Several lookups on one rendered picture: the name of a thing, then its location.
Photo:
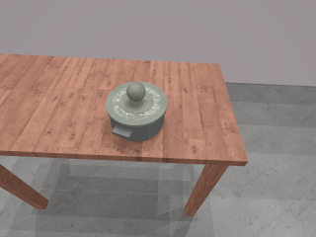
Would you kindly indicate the lid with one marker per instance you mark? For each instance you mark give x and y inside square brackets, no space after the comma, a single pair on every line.
[131,113]

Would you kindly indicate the pot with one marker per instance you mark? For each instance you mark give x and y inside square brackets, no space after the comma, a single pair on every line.
[137,134]

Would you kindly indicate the knob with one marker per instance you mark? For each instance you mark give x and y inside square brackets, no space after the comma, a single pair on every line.
[135,91]

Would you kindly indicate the table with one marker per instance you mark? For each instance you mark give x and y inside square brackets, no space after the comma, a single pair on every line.
[55,107]

